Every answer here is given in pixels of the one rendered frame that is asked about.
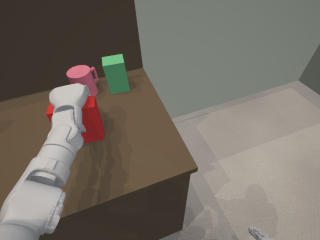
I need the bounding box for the robot left upper arm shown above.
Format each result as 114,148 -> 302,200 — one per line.
0,180 -> 66,240

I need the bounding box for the robot left hand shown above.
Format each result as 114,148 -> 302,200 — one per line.
49,83 -> 91,133

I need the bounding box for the robot right hand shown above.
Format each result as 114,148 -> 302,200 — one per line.
248,226 -> 274,240

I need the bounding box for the left robot forearm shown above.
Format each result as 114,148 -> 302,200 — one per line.
0,102 -> 84,223

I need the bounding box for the table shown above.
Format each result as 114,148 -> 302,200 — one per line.
0,0 -> 198,240

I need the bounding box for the sponge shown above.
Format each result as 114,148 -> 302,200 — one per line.
46,95 -> 105,143

